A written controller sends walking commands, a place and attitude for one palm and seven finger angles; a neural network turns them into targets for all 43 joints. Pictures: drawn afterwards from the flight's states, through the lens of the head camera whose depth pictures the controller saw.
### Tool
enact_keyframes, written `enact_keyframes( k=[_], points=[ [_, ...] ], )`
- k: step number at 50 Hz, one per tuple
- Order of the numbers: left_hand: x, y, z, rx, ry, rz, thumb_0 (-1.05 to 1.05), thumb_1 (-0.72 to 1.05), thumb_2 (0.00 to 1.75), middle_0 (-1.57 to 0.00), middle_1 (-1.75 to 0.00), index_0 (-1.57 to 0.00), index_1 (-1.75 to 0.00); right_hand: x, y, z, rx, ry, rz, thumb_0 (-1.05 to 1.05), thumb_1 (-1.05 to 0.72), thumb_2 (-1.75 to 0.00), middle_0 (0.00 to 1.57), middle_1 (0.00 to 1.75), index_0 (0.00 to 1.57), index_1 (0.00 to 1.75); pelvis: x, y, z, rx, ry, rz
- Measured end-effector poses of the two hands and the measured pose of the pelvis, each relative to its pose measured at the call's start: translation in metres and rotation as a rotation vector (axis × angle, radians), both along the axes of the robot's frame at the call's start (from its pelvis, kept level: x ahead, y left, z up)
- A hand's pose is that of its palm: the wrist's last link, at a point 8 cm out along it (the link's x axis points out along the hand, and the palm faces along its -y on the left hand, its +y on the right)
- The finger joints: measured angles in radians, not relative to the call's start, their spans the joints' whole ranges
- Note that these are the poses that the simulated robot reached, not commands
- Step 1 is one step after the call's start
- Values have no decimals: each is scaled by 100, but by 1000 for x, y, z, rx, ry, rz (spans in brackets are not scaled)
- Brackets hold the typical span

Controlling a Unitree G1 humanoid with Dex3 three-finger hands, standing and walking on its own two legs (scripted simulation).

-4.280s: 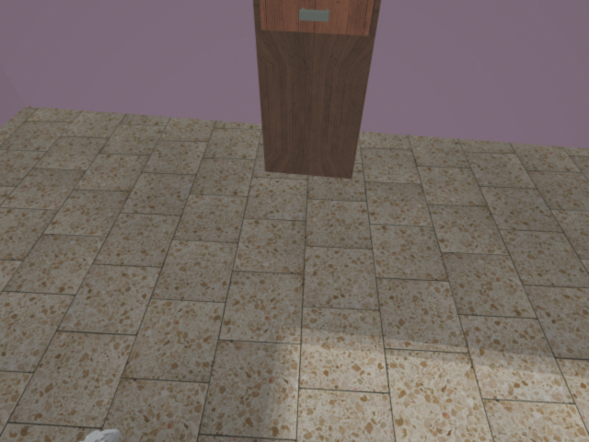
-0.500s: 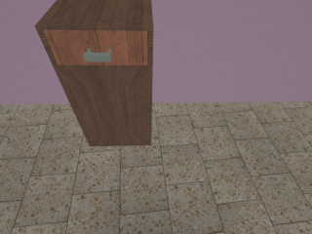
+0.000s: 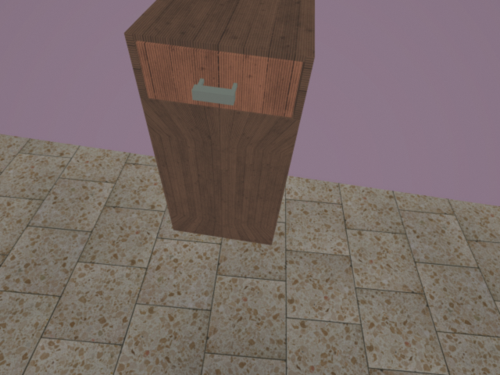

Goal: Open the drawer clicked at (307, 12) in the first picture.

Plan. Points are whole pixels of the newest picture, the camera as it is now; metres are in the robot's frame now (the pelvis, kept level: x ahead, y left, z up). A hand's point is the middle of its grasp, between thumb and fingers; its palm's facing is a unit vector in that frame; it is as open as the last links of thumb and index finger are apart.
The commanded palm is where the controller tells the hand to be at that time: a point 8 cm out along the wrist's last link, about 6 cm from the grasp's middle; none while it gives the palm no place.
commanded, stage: take the last steps up to it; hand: left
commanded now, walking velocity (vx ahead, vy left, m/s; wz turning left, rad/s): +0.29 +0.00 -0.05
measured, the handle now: (216, 89) +0.75 +0.18 +0.04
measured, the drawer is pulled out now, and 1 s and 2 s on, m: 0.00 0.00 0.00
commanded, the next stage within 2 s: come to a stop and stand still in 0.38 s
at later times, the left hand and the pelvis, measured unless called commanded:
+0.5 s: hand (187, 304) +0.27 +0.15 -0.16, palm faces -0.01 -0.98 -0.21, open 7.4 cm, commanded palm none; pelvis +0.15 -0.02 -0.01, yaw -2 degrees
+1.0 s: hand (166, 335) +0.21 +0.18 -0.17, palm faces +0.00 -0.97 -0.23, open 7.4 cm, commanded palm none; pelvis +0.18 -0.01 +0.01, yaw -4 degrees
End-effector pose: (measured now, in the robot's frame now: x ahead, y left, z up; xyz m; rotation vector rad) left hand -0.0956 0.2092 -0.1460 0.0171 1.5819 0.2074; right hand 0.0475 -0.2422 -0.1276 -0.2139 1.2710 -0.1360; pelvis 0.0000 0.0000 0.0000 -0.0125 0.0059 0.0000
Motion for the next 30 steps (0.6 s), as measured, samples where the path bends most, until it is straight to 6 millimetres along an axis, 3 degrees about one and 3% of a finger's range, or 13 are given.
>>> enact_keyframes(
  k=[2, 5, 12, 17, 20, 23, 27, 30],
  points=[
    [9, 10, -1, -5, 38, -26, 1, 90, 90, -20, -30, -20, -30, 9, 13, 2, 3, -30, -17, 1, -91, -90, 20, 30, 20, 30, 9, 6, 1, 4, -7, -18],
    [47, 26, 3, 3, 10, -68, 1, 91, 90, -20, -30, -20, -30, 9, 21, 7, -7, -32, -67, 1, -93, -90, 20, 30, 20, 30, 25, 12, 7, 3, -12, -26],
    [189, 40, 12, 57, -242, -134, 1, 91, 90, -19, -30, -19, -30, -14, 37, 0, 41, 131, -121, 1, -92, -90, 20, 30, 20, 30, 67, 13, 12, 22, -21, -25],
    [288, 25, 18, 81, -382, -206, 1, 91, 90, -19, -30, -19, -30, -20, 41, -15, 95, 235, -181, 1, -91, -90, 20, 30, 20, 30, 104, 1, 3, 38, -34, -37],
    [335, 10, 15, 97, -455, -240, 1, 91, 90, -19, -30, -19, -30, -13, 36, -30, 123, 280, -206, 1, -91, -90, 21, 30, 20, 30, 129, -11, -10, 39, -42, -41],
    [354, -2, 15, 95, -487, -231, 0, 91, 90, -19, -30, -20, -30, 11, 26, -34, 125, 281, -205, 1, -91, -90, 21, 30, 20, 30, 144, -19, -11, 23, -53, -31],
    [349, -11, 18, 87, -434, -196, 0, 91, 90, -20, -30, -20, -30, 66, 11, -26, 99, 193, -173, 1, -91, -90, 20, 30, 20, 30, 162, -21, -1, 11, -47, -31],
    [346, -4, 20, 107, -388, -179, -1, 94, 90, -20, -30, -20, -30, 108, 5, -19, 80, 112, -148, 1, -91, -90, 20, 30, 20, 30, 172, -21, 5, 8, -34, -34]
  ],
)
